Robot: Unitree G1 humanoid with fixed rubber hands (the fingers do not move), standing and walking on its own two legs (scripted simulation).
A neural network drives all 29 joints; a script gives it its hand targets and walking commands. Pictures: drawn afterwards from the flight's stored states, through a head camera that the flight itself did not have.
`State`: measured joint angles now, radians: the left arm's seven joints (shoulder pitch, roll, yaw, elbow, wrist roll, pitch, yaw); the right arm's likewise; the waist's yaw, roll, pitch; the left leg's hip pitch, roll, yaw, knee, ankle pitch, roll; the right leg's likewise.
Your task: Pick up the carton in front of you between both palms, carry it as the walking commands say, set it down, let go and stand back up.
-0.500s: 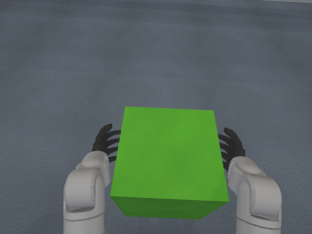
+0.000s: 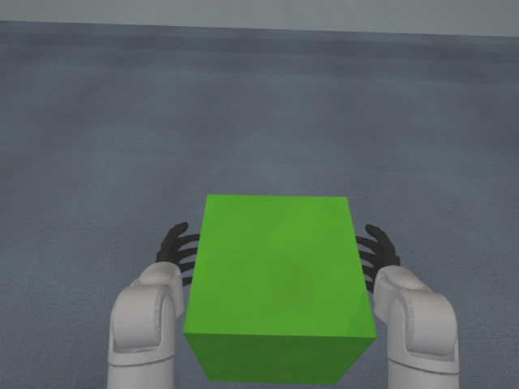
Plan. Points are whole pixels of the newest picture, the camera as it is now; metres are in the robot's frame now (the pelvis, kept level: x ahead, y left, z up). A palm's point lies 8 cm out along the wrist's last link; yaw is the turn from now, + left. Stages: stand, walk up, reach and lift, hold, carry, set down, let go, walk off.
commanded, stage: carry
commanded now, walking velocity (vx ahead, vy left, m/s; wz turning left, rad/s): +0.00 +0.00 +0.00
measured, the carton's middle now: (274, 294) +0.28 +0.00 +0.01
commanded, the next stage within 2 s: hold in 1.58 s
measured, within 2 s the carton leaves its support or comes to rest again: neither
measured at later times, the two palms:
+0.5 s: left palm (163, 307) +0.22 +0.15 +0.08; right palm (391, 313) +0.22 -0.15 +0.07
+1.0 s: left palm (164, 343) +0.19 +0.15 +0.03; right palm (387, 350) +0.19 -0.15 +0.03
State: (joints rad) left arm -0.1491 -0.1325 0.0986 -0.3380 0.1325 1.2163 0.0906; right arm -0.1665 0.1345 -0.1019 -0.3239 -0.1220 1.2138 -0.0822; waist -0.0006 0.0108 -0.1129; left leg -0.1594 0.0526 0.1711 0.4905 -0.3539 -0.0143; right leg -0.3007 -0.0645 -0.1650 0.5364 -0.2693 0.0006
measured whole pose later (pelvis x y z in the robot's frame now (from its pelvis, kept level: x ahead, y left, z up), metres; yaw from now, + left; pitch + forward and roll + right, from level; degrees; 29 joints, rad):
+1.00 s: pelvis -0.08 +0.00 +0.00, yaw +0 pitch +1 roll +0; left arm -0.15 -0.13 0.13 0.12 0.24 0.80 0.03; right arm -0.15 0.13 -0.13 0.12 -0.24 0.79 -0.02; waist 0.00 0.01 -0.10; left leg -0.23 0.04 0.19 0.50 -0.30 0.02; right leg -0.34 -0.08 -0.15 0.49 -0.16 -0.01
